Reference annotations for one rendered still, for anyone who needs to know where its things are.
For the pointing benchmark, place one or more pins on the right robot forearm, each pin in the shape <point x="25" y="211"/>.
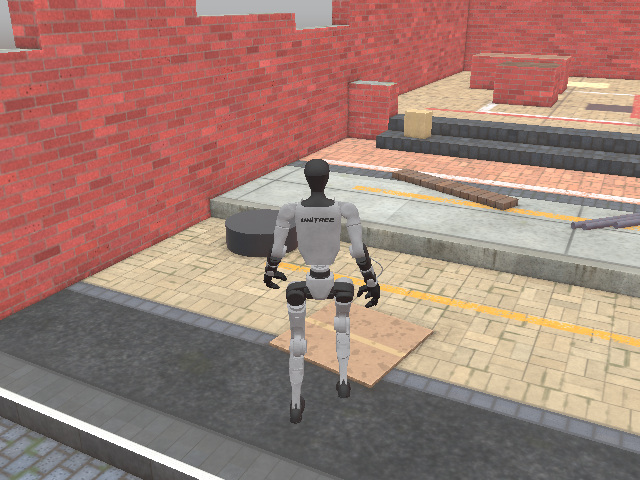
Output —
<point x="366" y="269"/>

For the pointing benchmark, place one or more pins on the left robot upper arm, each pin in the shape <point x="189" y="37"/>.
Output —
<point x="286" y="212"/>

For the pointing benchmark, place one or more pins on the right robot hand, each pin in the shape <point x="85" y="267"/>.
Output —
<point x="372" y="292"/>

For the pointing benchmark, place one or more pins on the left robot hand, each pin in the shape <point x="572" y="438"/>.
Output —
<point x="277" y="275"/>

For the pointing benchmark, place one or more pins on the left robot forearm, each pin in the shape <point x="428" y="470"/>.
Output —
<point x="272" y="263"/>

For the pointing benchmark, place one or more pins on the robot head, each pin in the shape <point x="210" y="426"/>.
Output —
<point x="317" y="174"/>

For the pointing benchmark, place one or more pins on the robot torso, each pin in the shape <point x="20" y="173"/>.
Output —
<point x="318" y="235"/>

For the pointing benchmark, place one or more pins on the right robot upper arm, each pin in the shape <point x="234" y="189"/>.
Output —
<point x="350" y="212"/>

